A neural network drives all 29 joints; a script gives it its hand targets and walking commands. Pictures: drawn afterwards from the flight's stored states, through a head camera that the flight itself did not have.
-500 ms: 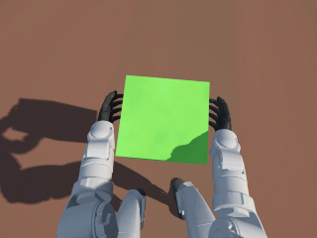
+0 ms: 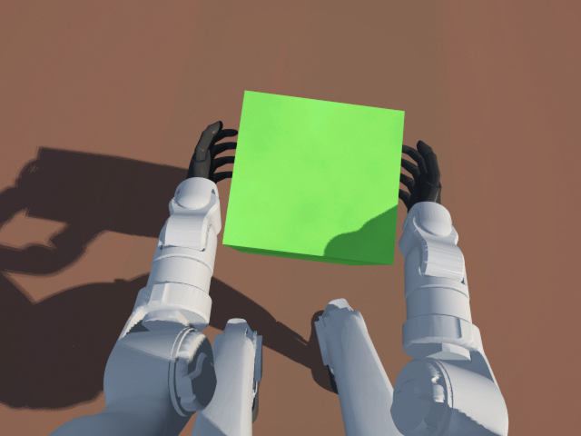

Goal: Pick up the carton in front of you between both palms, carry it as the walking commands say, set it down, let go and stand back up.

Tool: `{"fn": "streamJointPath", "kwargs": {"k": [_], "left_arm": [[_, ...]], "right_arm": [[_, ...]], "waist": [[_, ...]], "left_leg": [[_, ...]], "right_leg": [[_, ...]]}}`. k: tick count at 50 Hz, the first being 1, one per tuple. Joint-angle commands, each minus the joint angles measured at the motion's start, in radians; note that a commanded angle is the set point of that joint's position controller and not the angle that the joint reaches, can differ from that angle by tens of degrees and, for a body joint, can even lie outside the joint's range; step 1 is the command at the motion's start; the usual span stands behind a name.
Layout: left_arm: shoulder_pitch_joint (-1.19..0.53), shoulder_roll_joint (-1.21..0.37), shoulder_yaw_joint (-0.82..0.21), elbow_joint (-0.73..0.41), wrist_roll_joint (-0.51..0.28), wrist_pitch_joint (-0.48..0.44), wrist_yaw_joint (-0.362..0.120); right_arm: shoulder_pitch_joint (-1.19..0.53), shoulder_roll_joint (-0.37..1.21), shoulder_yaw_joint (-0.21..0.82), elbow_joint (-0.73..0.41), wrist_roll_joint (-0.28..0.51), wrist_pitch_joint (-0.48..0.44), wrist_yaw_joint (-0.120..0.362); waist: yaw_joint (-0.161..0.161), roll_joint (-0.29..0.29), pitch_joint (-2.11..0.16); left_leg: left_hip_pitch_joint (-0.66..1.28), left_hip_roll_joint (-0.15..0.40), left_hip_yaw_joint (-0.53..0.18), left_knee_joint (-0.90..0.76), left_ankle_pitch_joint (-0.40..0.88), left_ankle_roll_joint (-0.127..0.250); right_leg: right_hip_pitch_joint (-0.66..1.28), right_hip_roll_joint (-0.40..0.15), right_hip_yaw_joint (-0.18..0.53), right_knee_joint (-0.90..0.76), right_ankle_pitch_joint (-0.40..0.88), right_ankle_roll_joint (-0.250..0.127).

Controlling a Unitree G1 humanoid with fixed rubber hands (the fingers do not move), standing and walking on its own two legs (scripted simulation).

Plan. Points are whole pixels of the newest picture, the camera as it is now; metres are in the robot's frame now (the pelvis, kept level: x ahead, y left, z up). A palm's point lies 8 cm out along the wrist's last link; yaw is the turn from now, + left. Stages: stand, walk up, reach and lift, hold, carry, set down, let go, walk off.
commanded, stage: set down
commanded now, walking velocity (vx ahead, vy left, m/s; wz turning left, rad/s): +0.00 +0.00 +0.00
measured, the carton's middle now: (308, 195) +0.44 -0.07 -0.17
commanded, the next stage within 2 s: none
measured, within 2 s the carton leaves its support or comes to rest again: rests again in 1.34 s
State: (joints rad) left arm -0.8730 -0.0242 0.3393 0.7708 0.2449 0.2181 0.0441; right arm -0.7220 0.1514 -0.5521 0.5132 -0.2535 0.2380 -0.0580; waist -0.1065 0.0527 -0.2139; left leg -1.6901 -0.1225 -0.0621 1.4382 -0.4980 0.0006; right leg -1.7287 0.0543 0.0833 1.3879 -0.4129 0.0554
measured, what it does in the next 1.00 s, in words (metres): lowers itself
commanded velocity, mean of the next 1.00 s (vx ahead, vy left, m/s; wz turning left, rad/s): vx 0.00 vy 0.00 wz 0.00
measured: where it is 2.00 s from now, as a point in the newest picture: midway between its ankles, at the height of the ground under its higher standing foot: (293, 382)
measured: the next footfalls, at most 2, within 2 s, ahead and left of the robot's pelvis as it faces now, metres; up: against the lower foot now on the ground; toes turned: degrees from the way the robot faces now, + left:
none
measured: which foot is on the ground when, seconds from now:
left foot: down 0.00-1.00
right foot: down 0.00-1.00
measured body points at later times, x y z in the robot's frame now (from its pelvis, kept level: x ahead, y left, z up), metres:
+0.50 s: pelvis -0.03 +0.00 -0.12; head +0.28 -0.01 +0.20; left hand +0.51 +0.05 -0.25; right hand +0.42 -0.24 -0.24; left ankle +0.06 +0.11 -0.55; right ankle +0.09 -0.14 -0.55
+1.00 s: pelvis -0.03 +0.00 -0.19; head +0.32 -0.01 +0.08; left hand +0.54 +0.03 -0.36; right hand +0.43 -0.25 -0.35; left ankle +0.06 +0.11 -0.55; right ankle +0.09 -0.14 -0.55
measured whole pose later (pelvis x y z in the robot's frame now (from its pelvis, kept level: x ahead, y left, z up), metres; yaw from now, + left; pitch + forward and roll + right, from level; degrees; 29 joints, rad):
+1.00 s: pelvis -0.03 +0.00 -0.19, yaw +0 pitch +44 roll -3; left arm -1.47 0.23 0.03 1.12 0.04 0.21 0.12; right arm -1.15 -0.01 -0.60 0.69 -0.09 0.22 -0.11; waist -0.18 0.04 0.18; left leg -2.27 -0.19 -0.06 2.11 -0.61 -0.04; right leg -2.29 0.07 0.04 2.03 -0.51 0.09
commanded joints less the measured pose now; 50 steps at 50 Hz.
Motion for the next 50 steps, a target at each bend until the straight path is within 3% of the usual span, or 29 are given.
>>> {"fn": "streamJointPath", "kwargs": {"k": [1, 11, 27, 37, 41, 42, 45, 50], "left_arm": [[-0.519, -0.902, -0.458, 0.023, -0.105, -0.043, -0.175], [-0.69, -0.846, -0.466, 0.05, -0.146, -0.034, -0.132], [-0.916, -0.697, -0.394, 0.196, -0.173, -0.024, -0.115], [-1.038, -0.615, -0.448, 0.232, -0.236, -0.039, -0.108], [-1.086, -0.62, -0.505, 0.19, -0.276, -0.046, -0.106], [-1.107, -0.634, -0.518, 0.168, -0.279, -0.044, -0.108], [-1.086, -0.665, -0.537, 0.146, -0.298, -0.05, -0.113], [-1.019, -0.648, -0.508, 0.215, -0.284, -0.061, -0.118]], "right_arm": [[-0.592, 0.791, 0.551, 0.078, 0.115, -0.015, 0.215], [-0.751, 0.724, 0.514, 0.075, 0.157, -0.002, 0.2], [-0.978, 0.595, 0.385, 0.116, 0.142, 0.004, 0.197], [-1.091, 0.509, 0.374, 0.129, 0.191, -0.018, 0.195], [-1.161, 0.511, 0.415, 0.081, 0.244, -0.031, 0.198], [-1.167, 0.513, 0.424, 0.074, 0.251, -0.03, 0.201], [-1.146, 0.522, 0.451, 0.08, 0.268, -0.033, 0.207], [-1.095, 0.517, 0.427, 0.141, 0.255, -0.04, 0.216]], "waist": [[-0.048, 0.044, -0.869], [-0.079, 0.073, -0.937], [-0.13, 0.084, -0.891], [-0.167, 0.111, -0.875], [-0.186, 0.128, -0.932], [-0.187, 0.15, -0.92], [-0.183, 0.139, -0.872], [-0.167, 0.133, -0.766]], "left_leg": [[0.363, -0.069, 0.041, -0.093, 0.277, -0.025], [0.251, -0.085, 0.065, 0.065, 0.206, -0.025], [0.02, -0.087, 0.095, 0.273, 0.111, -0.016], [-0.037, -0.072, 0.1, 0.405, 0.126, -0.014], [0.001, -0.065, 0.096, 0.455, 0.166, -0.015], [-0.027, -0.065, 0.1, 0.463, 0.173, -0.018], [-0.056, -0.068, 0.1, 0.485, 0.224, -0.018], [-0.112, -0.065, 0.09, 0.499, 0.216, -0.008]], "right_leg": [[0.482, 0.09, -0.121, -0.004, 0.328, 0.002], [0.358, 0.091, -0.145, 0.146, 0.275, 0.016], [0.205, 0.067, -0.184, 0.342, 0.225, 0.031], [0.14, 0.044, -0.198, 0.46, 0.256, 0.033], [0.126, 0.038, -0.203, 0.497, 0.302, 0.033], [0.127, 0.038, -0.197, 0.502, 0.31, 0.027], [0.152, 0.045, -0.191, 0.522, 0.381, 0.024], [0.099, 0.046, -0.182, 0.545, 0.366, 0.023]]}}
